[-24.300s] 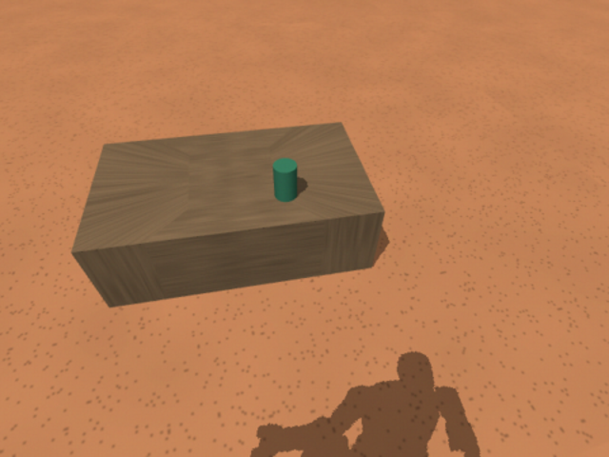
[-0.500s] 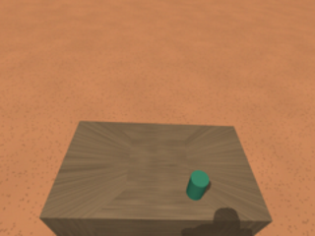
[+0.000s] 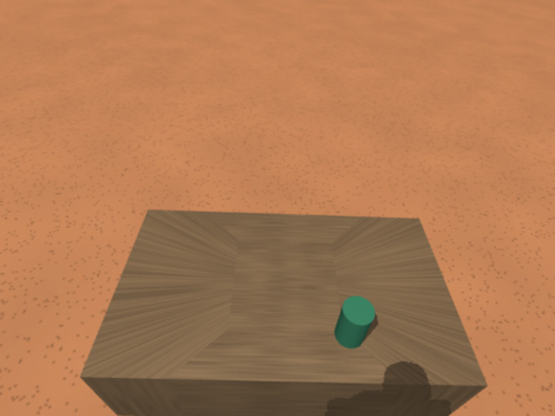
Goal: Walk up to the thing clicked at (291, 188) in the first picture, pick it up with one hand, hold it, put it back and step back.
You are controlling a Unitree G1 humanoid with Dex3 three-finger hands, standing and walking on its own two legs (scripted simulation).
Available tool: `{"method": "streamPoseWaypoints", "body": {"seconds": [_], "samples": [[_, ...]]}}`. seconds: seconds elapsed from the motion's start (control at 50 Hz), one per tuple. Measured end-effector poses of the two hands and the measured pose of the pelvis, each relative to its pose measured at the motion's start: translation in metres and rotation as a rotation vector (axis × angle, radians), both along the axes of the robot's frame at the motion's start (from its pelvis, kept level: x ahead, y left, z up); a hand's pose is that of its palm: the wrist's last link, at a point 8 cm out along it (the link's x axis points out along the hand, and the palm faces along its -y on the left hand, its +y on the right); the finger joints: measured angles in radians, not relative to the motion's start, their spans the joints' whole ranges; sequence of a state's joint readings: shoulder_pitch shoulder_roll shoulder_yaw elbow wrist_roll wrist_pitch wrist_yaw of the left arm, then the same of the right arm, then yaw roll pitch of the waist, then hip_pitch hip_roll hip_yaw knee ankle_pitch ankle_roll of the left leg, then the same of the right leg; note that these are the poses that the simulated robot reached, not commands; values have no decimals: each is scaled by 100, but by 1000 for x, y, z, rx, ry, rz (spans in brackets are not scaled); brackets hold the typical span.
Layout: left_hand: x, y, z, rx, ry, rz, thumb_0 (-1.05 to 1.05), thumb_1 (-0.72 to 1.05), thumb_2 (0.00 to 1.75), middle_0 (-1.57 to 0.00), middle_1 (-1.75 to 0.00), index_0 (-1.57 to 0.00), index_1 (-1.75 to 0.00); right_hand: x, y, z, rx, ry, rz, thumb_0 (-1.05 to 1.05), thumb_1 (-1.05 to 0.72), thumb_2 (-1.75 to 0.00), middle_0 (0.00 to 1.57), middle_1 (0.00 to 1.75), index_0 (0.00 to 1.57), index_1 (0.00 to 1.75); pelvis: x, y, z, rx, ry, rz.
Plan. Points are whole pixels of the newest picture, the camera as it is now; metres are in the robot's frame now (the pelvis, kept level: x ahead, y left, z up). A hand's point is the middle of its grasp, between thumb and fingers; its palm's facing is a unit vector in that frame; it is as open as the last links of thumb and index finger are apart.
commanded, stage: home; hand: right
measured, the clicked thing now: (353, 322) +0.48 -0.21 -0.38
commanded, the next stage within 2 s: stand in 0.40 s
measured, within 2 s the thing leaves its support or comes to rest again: neither
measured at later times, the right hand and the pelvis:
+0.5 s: hand out of the picture +0.09 -0.25 -0.15, palm faces -0.02 +0.93 -0.36, open 17.3 cm; pelvis +0.02 +0.00 +0.00, yaw +0 degrees
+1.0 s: hand out of the picture +0.09 -0.26 -0.15, palm faces -0.02 +0.93 -0.36, open 8.5 cm; pelvis +0.02 +0.00 +0.00, yaw +1 degrees
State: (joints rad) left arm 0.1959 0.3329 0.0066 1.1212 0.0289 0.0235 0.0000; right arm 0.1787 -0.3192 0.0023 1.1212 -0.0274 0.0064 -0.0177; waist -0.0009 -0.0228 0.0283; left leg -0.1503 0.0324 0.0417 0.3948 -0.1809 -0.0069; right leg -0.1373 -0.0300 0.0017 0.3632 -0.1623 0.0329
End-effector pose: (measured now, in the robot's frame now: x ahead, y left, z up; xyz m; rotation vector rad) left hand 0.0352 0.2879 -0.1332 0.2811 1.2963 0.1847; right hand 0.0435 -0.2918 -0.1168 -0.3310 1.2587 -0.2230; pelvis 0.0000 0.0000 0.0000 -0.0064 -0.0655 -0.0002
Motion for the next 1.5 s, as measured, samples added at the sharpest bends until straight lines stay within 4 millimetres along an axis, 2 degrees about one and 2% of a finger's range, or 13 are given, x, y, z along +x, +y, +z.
{"method": "streamPoseWaypoints", "body": {"seconds": [0.14,0.58,0.7,0.86,0.96,1.04,1.2,1.5], "samples": [[4,0,0,3,11,2,1,90,90,-20,-30,-20,-30,9,-1,1,3,-3,2,-1,52,-7,6,6,6,6,5,0,1,-1,3,2],[47,1,8,5,-60,-3,1,90,90,-20,-30,-20,-30,41,-2,5,1,-38,14,-1,50,-9,8,8,8,8,18,0,3,3,5,10],[47,1,9,6,-61,-2,1,91,90,-20,-30,-20,-30,44,-5,6,0,-36,15,-1,28,-31,15,20,15,20,19,-1,4,1,9,14],[44,1,10,9,-53,4,1,91,90,-20,-30,-20,-30,44,-7,6,0,-32,17,-1,-25,-72,19,28,19,28,19,-2,4,2,9,16],[41,1,10,11,-51,6,1,91,90,-20,-30,-20,-30,43,-7,5,4,-30,17,0,-59,-83,20,29,20,29,18,-3,4,2,9,17],[39,1,11,12,-49,8,1,91,90,-20,-30,-20,-30,43,-7,5,7,-28,19,0,-75,-87,20,30,20,30,18,-4,4,2,10,20],[36,1,11,13,-40,12,1,91,90,-20,-30,-21,-30,39,-8,3,12,-11,20,0,-87,-90,20,30,21,30,18,-5,4,3,15,23],[42,-2,13,17,-55,11,1,91,90,-20,-30,-21,-30,46,-12,3,14,-19,27,0,-90,-90,20,30,21,30,21,-9,4,3,15,27]]}}
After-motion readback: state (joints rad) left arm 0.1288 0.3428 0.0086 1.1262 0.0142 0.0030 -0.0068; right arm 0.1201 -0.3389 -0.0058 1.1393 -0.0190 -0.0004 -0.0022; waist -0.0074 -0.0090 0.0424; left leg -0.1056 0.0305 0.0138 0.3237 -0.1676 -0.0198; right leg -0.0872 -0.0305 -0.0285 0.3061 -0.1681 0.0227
